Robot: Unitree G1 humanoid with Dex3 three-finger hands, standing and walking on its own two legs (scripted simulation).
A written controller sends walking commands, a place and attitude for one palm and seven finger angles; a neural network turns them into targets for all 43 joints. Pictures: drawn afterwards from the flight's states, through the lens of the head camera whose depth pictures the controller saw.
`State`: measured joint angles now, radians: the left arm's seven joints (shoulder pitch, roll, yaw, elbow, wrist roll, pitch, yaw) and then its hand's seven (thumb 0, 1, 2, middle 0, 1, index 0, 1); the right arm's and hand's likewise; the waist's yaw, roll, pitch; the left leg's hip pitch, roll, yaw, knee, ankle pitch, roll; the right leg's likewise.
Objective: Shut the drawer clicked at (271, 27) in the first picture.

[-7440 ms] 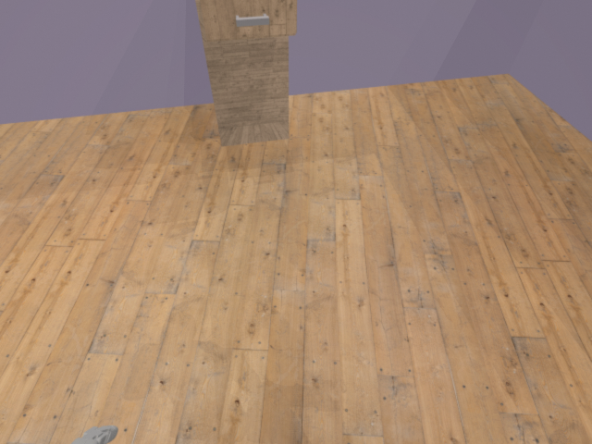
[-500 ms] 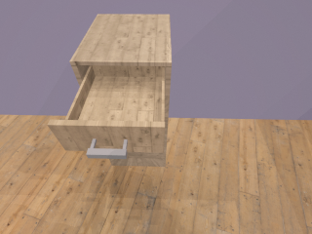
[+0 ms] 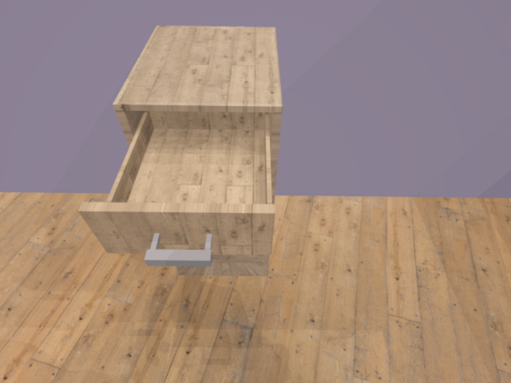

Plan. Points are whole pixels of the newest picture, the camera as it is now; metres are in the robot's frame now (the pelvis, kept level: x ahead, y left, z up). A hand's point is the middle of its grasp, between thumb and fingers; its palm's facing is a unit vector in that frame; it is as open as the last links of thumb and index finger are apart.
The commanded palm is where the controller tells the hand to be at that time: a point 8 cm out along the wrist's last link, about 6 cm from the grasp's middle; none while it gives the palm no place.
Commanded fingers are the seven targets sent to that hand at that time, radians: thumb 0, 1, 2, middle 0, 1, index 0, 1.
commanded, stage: raise the hand and make a fist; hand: left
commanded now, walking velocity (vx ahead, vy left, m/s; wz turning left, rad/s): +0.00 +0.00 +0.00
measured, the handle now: (181, 248) +0.34 +0.15 -0.01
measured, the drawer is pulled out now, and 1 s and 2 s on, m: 0.29 0.29 0.29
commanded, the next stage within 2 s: bring the fist close to the handle in 1.90 s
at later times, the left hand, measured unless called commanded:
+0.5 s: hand out of the picture +0.13 +0.14 -0.03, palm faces +0.13 -0.99 -0.03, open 5.5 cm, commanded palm +0.11 +0.20 -0.02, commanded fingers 0.00 0.90 0.90 -0.72 -0.86 -0.72 -0.86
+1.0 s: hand (170, 363) +0.15 +0.12 +0.03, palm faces +0.03 -1.00 -0.03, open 3.3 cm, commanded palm +0.11 +0.17 +0.04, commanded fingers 0.00 0.90 0.90 -1.22 -1.40 -1.22 -1.40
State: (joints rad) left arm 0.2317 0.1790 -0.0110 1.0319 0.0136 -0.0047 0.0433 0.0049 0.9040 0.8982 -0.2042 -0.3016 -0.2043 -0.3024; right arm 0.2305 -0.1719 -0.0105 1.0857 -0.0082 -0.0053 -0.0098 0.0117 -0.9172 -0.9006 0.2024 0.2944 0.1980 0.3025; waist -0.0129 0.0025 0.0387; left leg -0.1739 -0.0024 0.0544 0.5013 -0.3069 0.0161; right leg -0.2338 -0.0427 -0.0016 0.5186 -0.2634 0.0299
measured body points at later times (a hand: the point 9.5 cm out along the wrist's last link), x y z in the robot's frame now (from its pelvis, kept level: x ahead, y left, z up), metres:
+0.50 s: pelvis -0.03 -0.04 -0.09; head +0.02 -0.03 +0.36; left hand +0.11 +0.20 -0.03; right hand +0.24 -0.24 -0.11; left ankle -0.02 +0.11 -0.74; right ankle +0.01 -0.14 -0.74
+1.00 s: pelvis -0.01 -0.03 -0.06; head +0.03 -0.03 +0.39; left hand +0.14 +0.18 +0.03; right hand +0.18 -0.27 -0.12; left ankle -0.02 +0.11 -0.74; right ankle +0.01 -0.14 -0.74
